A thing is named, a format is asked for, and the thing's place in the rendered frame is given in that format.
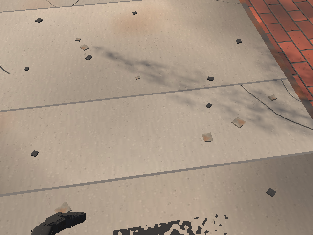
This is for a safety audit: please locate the robot left hand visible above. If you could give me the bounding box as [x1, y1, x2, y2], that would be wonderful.
[30, 211, 86, 235]

